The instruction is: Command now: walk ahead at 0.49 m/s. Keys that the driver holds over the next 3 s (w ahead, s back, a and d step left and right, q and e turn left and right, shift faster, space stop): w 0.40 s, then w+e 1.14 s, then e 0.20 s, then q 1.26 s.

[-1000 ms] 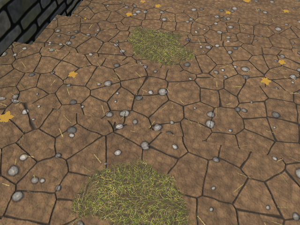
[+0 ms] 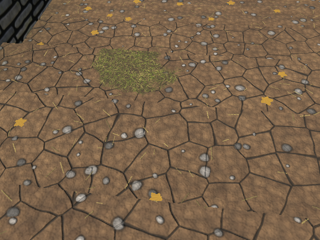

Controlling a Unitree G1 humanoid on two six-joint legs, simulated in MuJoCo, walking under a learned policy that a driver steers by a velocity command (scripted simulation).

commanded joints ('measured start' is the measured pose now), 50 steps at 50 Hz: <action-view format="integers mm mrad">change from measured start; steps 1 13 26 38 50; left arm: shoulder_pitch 289 286 124 115 606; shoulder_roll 176 112 58 -26 174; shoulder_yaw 34 4 28 4 85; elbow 28 96 57 20 105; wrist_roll -9 -5 -24 -9 12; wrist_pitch -13 -79 -58 -39 -112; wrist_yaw -15 9 21 -41 66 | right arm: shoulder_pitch -210 -543 -227 -227 -387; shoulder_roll -163 -71 -127 -75 9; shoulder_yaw -35 6 -91 -74 -58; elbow -199 -315 -136 -79 -224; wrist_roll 30 7 34 -57 -6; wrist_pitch -62 16 -47 -60 -76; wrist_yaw -15 -41 -115 -78 -1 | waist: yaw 189 144 7 129 314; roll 4 9 112 64 -103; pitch -75 39 -61 10 -225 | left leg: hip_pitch -848 -534 283 -47 -740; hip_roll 80 132 352 291 -43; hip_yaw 46 70 -248 260 80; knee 106 -1155 -1598 -1617 -126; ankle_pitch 262 948 504 966 77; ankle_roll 47 91 307 277 64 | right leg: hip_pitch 493 239 -357 -155 800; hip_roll -352 -192 -24 -32 -110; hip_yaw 447 161 155 122 604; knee -177 -335 584 450 -5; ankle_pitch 312 317 -188 314 601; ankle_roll -347 -261 -82 -20 -475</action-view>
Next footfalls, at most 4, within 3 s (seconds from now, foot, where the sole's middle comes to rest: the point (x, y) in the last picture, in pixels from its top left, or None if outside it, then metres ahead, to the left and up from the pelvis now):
0.40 left None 0.41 0.13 -0.77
0.94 right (187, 220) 0.55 -0.12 -0.77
1.30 left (153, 174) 0.89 0.00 -0.95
1.72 right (218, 148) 1.02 -0.38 -0.95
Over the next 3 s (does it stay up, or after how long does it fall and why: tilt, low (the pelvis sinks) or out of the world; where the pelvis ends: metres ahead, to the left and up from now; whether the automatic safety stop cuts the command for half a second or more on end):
stays up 1.08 -0.27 -0.16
